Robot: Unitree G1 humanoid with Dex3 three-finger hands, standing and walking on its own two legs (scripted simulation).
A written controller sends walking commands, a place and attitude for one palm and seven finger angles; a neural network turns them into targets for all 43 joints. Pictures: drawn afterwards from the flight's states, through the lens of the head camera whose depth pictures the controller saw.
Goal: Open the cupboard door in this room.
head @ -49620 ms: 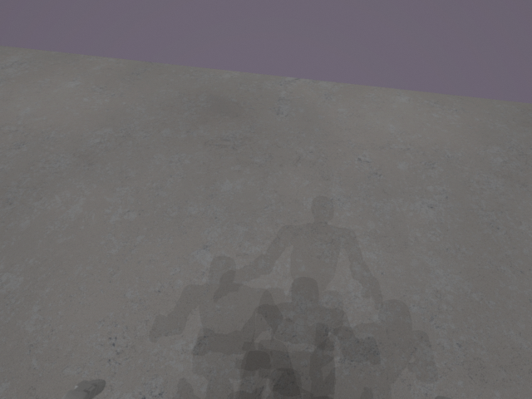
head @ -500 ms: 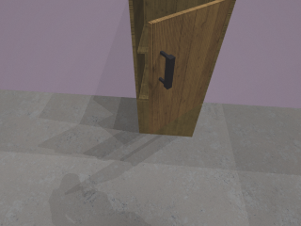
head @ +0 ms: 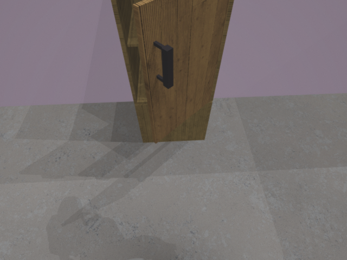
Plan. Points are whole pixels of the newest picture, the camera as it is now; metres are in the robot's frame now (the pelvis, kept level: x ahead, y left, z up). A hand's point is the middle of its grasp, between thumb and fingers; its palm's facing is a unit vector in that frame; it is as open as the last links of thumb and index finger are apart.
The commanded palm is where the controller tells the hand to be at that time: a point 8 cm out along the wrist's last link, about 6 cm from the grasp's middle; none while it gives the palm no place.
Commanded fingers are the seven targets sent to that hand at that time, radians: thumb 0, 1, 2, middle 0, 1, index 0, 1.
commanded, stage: walk to a spot facing it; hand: left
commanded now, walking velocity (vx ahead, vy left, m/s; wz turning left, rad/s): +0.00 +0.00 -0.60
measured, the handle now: (163, 65) +0.62 +0.08 +0.08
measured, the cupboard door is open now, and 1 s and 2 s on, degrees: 41 41 41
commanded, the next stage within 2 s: none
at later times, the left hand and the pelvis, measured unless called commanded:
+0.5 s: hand out of the picture +0.11 +0.20 -0.18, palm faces -0.19 -0.96 -0.21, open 7.4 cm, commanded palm none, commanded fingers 0.00 0.90 0.90 -0.20 -0.30 -0.20 -0.30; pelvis +0.03 +0.02 +0.00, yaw -16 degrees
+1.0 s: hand (146, 217) +0.24 +0.10 -0.15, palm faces -0.58 -0.76 -0.29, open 7.4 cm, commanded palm none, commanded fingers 0.00 0.90 0.90 -0.20 -0.30 -0.20 -0.30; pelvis +0.03 -0.01 +0.00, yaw -36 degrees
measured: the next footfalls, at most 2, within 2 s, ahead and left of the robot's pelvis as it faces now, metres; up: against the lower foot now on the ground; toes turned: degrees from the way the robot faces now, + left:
left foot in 0.50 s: +0.10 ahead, +0.13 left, +0.00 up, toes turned -17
right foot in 0.86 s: +0.00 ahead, -0.12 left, +0.00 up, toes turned -34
